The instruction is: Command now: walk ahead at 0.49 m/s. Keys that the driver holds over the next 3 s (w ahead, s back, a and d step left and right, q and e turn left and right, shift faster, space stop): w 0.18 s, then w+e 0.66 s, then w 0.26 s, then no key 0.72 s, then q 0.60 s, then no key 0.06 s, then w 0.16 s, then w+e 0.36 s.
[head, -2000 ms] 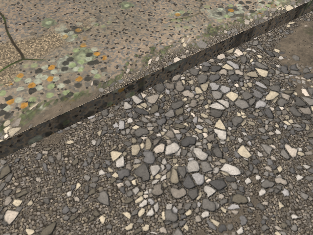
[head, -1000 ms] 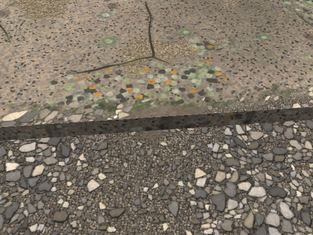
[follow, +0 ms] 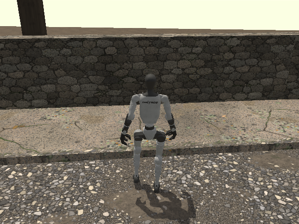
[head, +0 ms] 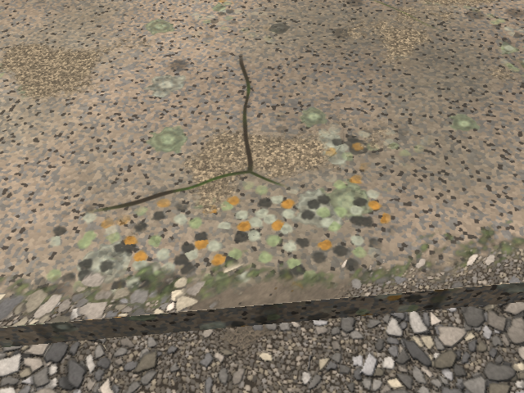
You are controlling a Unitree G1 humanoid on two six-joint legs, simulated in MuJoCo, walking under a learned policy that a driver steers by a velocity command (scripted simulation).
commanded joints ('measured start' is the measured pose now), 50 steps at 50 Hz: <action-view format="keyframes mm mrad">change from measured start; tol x32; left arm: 1 -30 139 31 -50 -8 -21 3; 31 -366 26 -15 -132 16 43 -41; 50 116 97 9 33 -5 -9 32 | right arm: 1 -46 -46 -3 -60 5 -9 5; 9 -164 -64 -6 -104 7 -29 0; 13 288 -287 -78 11 -28 -54 -43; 50 -130 46 17 -138 0 19 -47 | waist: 1 -15 -105 51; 13 -134 274 -259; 29 -53 27 77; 38 48 -338 -306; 50 -2 -76 28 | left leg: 1 30 17 1 -149 105 -13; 11 429 -97 60 -509 2 70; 13 916 331 -532 -645 -203 219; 30 566 132 201 -752 450 101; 35 652 162 248 -312 919 86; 38 -46 -138 111 568 -399 -31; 45 -76 16 2 503 -109 -40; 50 -622 2 36 1020 -243 7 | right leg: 1 -65 -267 190 -216 -6 -142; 11 84 -241 121 184 482 -66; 13 -418 -10 -19 752 -211 6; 15 -492 -91 131 861 -253 -21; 36 38 19 -65 248 -29 -131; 38 448 -432 773 55 85 -357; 50 63 -244 397 -18 33 -193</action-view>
